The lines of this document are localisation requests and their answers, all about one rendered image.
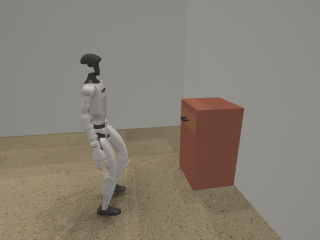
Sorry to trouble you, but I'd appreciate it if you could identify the drawer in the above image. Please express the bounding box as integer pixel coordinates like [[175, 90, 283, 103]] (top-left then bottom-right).
[[181, 106, 196, 134]]

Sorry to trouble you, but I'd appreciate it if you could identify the left robot forearm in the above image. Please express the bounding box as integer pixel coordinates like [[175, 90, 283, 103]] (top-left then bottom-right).
[[104, 118, 109, 126]]

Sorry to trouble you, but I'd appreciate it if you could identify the right robot forearm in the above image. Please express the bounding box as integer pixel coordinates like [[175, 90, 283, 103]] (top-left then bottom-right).
[[81, 115, 101, 151]]

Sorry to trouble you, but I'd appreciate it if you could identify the right robot upper arm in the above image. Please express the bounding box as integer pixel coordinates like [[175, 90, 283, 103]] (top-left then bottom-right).
[[80, 84, 96, 122]]

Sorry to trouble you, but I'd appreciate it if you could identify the right robot foot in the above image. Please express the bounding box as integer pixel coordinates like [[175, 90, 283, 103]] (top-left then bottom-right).
[[97, 206, 121, 216]]

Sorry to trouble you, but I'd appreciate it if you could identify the robot right hand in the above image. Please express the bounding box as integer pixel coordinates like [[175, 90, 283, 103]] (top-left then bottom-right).
[[92, 148, 110, 171]]

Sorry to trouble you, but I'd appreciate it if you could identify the cabinet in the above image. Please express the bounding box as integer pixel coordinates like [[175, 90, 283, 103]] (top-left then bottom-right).
[[179, 97, 244, 191]]

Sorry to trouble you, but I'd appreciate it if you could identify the robot torso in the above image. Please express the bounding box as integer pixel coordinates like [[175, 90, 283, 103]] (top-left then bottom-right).
[[82, 80, 109, 138]]

